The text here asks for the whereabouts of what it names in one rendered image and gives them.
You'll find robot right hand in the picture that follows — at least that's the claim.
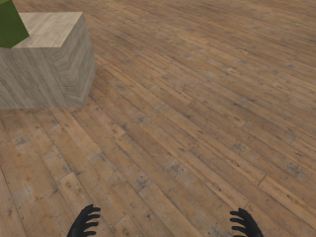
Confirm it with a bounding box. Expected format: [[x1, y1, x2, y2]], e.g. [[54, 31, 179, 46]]
[[229, 207, 264, 237]]

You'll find robot left hand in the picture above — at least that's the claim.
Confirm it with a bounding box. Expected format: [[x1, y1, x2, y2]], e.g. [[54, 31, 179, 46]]
[[66, 204, 101, 237]]

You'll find pedestal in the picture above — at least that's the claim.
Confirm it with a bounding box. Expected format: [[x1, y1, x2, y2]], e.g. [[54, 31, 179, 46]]
[[0, 12, 98, 110]]

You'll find carton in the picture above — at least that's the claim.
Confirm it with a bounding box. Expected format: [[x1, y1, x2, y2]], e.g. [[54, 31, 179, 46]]
[[0, 0, 30, 48]]

